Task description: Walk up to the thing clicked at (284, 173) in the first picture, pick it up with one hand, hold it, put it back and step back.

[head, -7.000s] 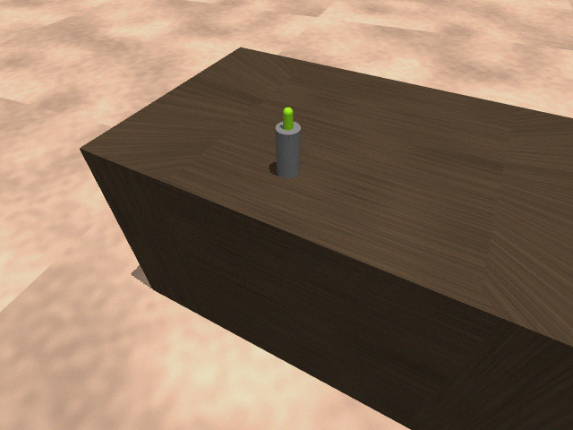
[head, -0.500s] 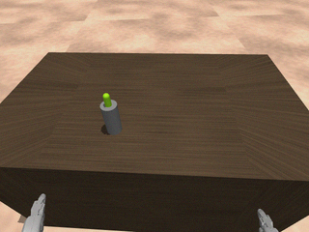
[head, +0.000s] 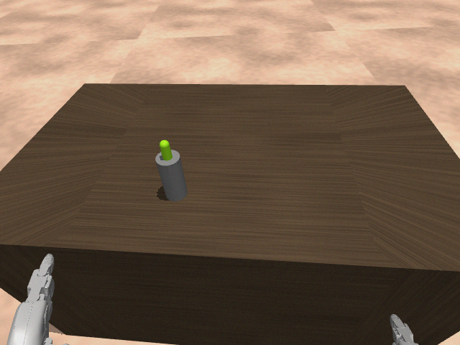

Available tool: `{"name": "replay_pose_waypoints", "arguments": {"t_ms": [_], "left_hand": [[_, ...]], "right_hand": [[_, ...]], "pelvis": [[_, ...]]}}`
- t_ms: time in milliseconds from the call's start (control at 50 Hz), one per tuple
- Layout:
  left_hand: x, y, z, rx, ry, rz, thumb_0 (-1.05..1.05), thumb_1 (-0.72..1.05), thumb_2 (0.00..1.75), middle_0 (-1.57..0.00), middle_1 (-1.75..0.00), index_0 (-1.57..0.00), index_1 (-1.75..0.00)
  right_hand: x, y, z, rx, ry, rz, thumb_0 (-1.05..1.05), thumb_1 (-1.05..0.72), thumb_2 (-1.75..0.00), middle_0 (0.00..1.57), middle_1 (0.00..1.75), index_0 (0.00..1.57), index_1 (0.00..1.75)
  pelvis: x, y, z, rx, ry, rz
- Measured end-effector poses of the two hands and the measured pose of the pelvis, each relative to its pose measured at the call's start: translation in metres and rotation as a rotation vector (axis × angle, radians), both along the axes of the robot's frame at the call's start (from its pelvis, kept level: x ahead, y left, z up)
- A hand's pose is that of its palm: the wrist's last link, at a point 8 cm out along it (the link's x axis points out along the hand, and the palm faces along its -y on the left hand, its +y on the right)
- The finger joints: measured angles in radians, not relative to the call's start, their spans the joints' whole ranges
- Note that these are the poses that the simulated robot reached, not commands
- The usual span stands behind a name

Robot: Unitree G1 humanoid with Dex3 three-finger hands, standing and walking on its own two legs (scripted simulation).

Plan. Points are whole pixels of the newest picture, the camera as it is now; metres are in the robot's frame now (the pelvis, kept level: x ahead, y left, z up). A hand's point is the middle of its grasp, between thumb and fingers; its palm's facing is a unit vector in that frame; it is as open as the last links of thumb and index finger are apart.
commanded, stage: rise first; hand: left
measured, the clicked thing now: (170, 169) +0.53 +0.19 +0.01
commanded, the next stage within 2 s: go down in 0.72 s
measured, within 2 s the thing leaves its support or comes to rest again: neither
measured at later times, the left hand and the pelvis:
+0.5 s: hand (63, 318) +0.17 +0.25 +0.06, palm faces +0.30 -0.87 -0.39, open 17.7 cm; pelvis -0.01 +0.00 +0.00, yaw +0 degrees
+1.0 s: hand (55, 305) +0.18 +0.26 +0.09, palm faces +0.33 -0.88 -0.35, open 17.6 cm; pelvis -0.01 +0.00 +0.00, yaw +1 degrees
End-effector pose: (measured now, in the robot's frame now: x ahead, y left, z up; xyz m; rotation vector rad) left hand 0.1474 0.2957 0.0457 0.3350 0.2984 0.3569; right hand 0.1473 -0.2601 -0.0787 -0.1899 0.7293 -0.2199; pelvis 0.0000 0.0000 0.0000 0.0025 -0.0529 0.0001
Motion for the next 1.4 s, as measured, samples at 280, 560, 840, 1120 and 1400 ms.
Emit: {"name": "replay_pose_waypoints", "arguments": {"t_ms": [280,560,840,1120,1400], "left_hand": [[-0.009,0.0,0.026,0.047,-0.102,-0.034,-0.02,-0.58,0.03,-0.06,-0.05,-0.05,-0.05],[-0.009,-0.001,0.044,0.084,-0.179,-0.066,-0.02,-0.59,0.05,-0.06,-0.05,-0.05,-0.06],[-0.01,0.0,0.058,0.119,-0.222,-0.076,-0.02,-0.6,0.07,-0.06,-0.05,-0.05,-0.06],[0.024,0.024,0.059,0.031,-0.338,-0.067,-0.02,-0.61,0.06,-0.06,-0.08,-0.06,-0.08],[0.118,0.058,0.068,-0.231,-0.318,-0.224,-0.02,-0.59,0.09,-0.04,-0.07,-0.04,-0.07]], "right_hand": [[-0.003,0.003,0.0,0.009,-0.018,0.006,-0.01,0.5,-0.03,0.06,0.05,0.05,0.05],[-0.005,0.002,0.003,0.007,-0.039,0.001,-0.01,0.5,-0.04,0.06,0.05,0.05,0.05],[-0.005,0.003,0.0,0.016,-0.034,0.004,-0.01,0.5,-0.05,0.06,0.05,0.05,0.05],[0.006,0.021,-0.003,0.03,-0.044,0.056,-0.01,0.5,-0.05,0.06,0.05,0.06,0.05],[-0.009,0.022,-0.003,0.01,-0.035,0.014,-0.01,0.52,-0.05,0.06,0.05,0.05,0.05]], "pelvis": [[-0.006,0.001,0.0,0.001,-0.01,0.006],[-0.009,0.002,0.0,0.001,-0.017,0.006],[-0.009,0.001,0.0,0.001,-0.015,0.007],[-0.009,0.001,-0.007,-0.001,0.011,0.028],[-0.008,0.005,-0.008,-0.005,0.062,0.007]]}}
